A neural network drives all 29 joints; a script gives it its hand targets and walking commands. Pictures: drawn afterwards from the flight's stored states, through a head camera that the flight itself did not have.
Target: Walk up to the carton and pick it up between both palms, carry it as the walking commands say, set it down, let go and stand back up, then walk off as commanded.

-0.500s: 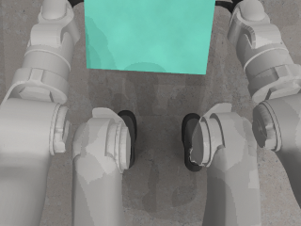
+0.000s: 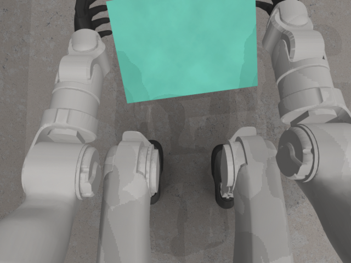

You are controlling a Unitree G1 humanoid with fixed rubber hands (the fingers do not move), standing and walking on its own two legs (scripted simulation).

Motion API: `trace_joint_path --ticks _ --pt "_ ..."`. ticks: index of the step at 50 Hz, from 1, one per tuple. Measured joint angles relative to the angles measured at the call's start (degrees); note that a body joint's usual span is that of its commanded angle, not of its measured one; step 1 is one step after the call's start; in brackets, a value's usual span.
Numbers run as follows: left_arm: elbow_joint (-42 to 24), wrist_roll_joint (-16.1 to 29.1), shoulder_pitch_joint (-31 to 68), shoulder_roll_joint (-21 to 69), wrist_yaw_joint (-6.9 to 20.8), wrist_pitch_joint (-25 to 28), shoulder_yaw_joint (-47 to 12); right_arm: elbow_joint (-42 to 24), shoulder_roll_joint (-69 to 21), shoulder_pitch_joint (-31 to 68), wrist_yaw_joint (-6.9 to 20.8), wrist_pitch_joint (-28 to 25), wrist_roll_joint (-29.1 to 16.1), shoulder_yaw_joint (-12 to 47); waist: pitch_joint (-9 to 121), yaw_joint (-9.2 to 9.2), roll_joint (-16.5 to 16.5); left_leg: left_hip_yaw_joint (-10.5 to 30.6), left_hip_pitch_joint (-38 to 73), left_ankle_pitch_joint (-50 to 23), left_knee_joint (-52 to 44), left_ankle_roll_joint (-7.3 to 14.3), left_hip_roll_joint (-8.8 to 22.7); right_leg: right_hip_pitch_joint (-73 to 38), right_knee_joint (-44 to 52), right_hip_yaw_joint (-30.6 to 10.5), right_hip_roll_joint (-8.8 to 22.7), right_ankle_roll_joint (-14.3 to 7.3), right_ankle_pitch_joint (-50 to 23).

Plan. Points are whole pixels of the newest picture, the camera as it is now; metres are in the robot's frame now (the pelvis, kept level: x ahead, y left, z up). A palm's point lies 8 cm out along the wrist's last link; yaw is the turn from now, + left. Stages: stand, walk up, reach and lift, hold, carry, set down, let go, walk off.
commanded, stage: reach and lift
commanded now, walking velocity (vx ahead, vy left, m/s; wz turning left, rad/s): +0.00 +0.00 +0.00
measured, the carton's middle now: (185, 48) +0.53 +0.00 -0.21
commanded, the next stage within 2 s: none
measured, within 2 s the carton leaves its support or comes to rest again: neither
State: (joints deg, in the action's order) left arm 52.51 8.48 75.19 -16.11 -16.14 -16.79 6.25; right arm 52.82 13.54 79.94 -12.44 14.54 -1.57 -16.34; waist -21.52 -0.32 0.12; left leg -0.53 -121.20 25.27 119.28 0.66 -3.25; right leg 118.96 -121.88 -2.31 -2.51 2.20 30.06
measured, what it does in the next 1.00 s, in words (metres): rises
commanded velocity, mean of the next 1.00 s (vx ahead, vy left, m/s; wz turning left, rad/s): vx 0.00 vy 0.00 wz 0.00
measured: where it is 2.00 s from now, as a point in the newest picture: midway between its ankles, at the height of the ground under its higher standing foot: (187, 184)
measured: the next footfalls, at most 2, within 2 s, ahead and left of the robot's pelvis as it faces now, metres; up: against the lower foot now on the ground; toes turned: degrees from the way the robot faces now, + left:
none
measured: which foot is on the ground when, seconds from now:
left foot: down 0.00-1.00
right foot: down 0.00-1.00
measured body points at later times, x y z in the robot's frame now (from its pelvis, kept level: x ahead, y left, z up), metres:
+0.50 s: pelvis -0.02 +0.00 +0.04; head +0.31 +0.00 +0.34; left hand +0.49 +0.17 -0.09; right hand +0.55 -0.17 -0.01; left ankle +0.16 +0.11 -0.36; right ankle +0.14 -0.13 -0.36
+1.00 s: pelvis +0.00 +0.00 +0.11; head +0.33 +0.00 +0.41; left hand +0.53 +0.17 +0.00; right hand +0.47 -0.17 -0.02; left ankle +0.16 +0.11 -0.36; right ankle +0.14 -0.13 -0.36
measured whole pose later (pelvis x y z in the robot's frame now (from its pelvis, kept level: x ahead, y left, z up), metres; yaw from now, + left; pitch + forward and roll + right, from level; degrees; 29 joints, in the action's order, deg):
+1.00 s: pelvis +0.00 +0.00 +0.11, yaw +0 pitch +19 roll +0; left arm 34.1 0.5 67.3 -10.2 -8.2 -17.6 16.2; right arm 20.4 2.7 55.0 -13.4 26.0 0.7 -19.8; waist -30.8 -0.2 -0.5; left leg 0.5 -94.5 26.4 102.1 0.1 -4.4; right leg 92.8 -104.2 -3.8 -3.4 3.1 30.3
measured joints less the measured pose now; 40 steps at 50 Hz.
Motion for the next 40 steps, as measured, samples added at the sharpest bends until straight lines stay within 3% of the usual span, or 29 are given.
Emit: trace_joint_path --ticks 2,7,9,15,21,25,28,30,33,40 --pt "-0.02 -1.16 -0.19 0.21 0.9 -1.58 0.66 0.05 -0.85 -1.25 1.15 0.43 2.96 -1.93 3.16 0.0 0.0 0.0 -1.55 -0.33 -1.13 0.0 0.0 1.72 1.03 -0.06 0.0 -0.05 -0.43" --pt "-0.65 -3.29 2.38 0.38 1.75 -2.74 2.24 -1.6 -1.52 -4.36 1.92 0.7 4.46 -3.25 4.86 0.01 0.06 0.02 -2.15 -0.53 -3.51 -0.14 0.04 2.62 3.26 -0.2 -0.02 -0.05 -0.82" --pt "-3.23 -3.05 3.94 0.39 0.65 -1.92 2.3 -6.21 -1.68 -5.63 1.88 1.12 3.47 -3.24 0.42 0.01 0.09 0.02 0.8 -0.38 -4.12 -0.5 0.04 -0.25 3.81 -0.28 -0.02 -0.05 -0.62" --pt "-9.35 -2.72 2.91 1.63 1.19 1.19 4.28 -17.4 -2.14 -8.06 -0.48 3.6 -1.55 -3.12 -9.16 0.15 -0.01 0.08 7.06 0.0 -4.74 -0.54 0.24 -6.37 4.52 -0.34 -0.35 0.01 -0.44" --pt "-14.0 -2.18 -6.71 3.43 0.91 -4.18 3.83 -23.89 -3.45 -8.81 -0.83 6.09 -2.37 -1.98 -8.69 0.14 -0.11 0.11 10.69 0.02 -5.25 -0.54 0.26 -9.99 5.1 -0.36 -0.39 0.08 -0.56" --pt "-15.03 -2.27 -8.56 3.42 -0.14 -8.02 2.57 -22.48 -4.53 -6.12 0.06 6.31 0.47 -2.37 -8.47 0.13 -0.7 0.11 14.26 -0.3 -6.81 -0.54 0.26 -13.46 6.66 -0.45 -0.43 0.05 -1.02" --pt "-15.26 -3.92 -6.62 3.39 -0.73 -10.74 3.13 -16.84 -5.48 -3.0 4.31 4.47 6.35 -7.81 -6.74 0.13 -1.35 0.13 14.95 -0.49 -8.04 -0.54 0.21 -14.05 7.9 -0.49 -0.53 -0.44 -1.51" --pt "-12.82 -6.05 -5.06 3.33 1.63 -11.2 4.5 -12.53 -5.58 -2.76 6.67 3.59 8.77 -11.49 -1.54 0.15 -1.37 0.14 12.05 -0.48 -8.7 -0.54 0.19 -11.12 8.59 -0.5 -0.72 -1.07 -1.68" --pt "-9.57 -8.69 -2.91 3.34 3.53 -10.91 6.87 -9.67 -5.78 -4.54 6.8 3.91 10.38 -12.37 5.37 0.16 -1.31 0.15 8.66 -1.3 -9.92 -0.54 0.22 -7.6 9.74 -0.62 -0.9 -1.13 -2.22" --pt "-9.65 -10.51 -1.28 4.0 4.72 -5.03 9.66 -11.14 -8.99 -14.21 5.82 6.48 9.81 -10.57 8.32 0.16 -1.31 0.14 11.15 0.36 -13.47 -0.54 0.38 -10.12 13.59 -0.94 -0.9 -0.12 -0.8"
